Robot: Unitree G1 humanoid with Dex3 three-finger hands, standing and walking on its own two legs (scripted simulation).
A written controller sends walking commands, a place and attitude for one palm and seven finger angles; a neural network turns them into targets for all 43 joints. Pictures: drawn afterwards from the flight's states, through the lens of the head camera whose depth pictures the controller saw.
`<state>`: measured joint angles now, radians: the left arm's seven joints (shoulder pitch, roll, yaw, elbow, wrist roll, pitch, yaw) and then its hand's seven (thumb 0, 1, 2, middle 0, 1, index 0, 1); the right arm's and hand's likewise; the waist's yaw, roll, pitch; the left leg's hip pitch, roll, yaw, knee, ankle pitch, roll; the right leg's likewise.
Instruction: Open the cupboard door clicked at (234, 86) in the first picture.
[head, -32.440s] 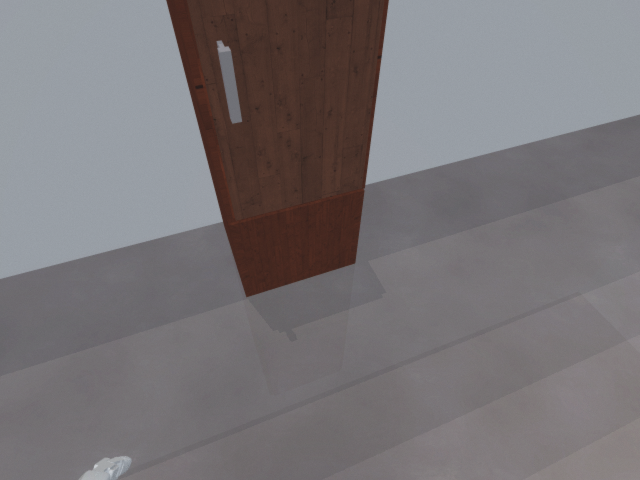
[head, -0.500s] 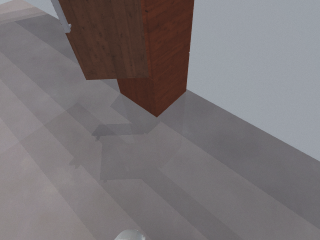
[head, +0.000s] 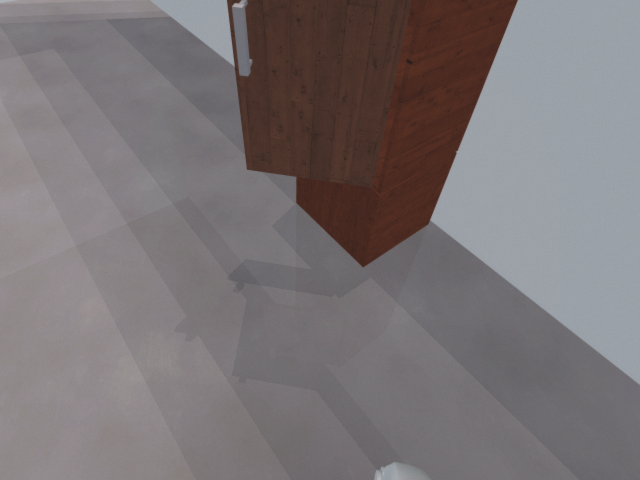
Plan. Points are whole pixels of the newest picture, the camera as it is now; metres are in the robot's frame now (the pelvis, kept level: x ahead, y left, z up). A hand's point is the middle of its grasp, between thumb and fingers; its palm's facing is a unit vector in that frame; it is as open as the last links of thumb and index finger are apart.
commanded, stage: take the last steps up to it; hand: left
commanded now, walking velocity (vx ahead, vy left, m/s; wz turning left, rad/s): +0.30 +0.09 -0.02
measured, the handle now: (244, 38) +0.99 +0.26 +0.08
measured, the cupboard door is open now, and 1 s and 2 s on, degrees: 42 42 42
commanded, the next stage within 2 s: come to a stop and stand still in 0.86 s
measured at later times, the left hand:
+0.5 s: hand (225, 386) +0.28 +0.17 -0.17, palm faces +0.07 -0.98 -0.20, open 7.2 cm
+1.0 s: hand (193, 328) +0.38 +0.26 -0.18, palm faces +0.06 -0.99 -0.16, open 7.4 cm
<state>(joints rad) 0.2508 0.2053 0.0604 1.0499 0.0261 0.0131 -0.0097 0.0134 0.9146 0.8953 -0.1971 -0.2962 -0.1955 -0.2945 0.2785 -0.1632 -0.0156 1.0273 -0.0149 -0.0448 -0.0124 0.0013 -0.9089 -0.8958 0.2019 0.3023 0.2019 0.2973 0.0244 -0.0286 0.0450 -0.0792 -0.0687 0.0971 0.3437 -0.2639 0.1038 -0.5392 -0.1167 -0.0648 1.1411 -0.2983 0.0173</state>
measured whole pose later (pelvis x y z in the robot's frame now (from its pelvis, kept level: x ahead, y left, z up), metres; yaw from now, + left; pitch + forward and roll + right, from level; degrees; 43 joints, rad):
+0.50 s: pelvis +0.19 +0.00 -0.01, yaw +1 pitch -1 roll +0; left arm 0.19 0.14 0.06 0.99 -0.01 -0.06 0.03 -0.01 0.95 0.89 -0.20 -0.30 -0.20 -0.30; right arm 0.40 -0.13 -0.03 1.14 -0.02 -0.01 -0.01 0.01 -0.91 -0.90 0.20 0.30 0.20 0.30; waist -0.04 0.02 0.07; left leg -0.42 0.03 0.02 1.19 -0.33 0.01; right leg -0.25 0.02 -0.14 0.50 -0.25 -0.07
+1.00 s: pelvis +0.38 +0.09 +0.00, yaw -2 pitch +0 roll +0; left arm 0.27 0.15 0.05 1.09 0.02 -0.01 0.01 0.01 0.92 0.90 -0.20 -0.30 -0.20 -0.29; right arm 0.15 -0.15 -0.03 1.00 -0.01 -0.08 -0.03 -0.01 -0.93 -0.90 0.20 0.30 0.20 0.30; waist 0.03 -0.03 0.09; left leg -0.25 -0.01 0.16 0.45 -0.21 0.07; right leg -0.46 -0.08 -0.06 1.14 -0.39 0.00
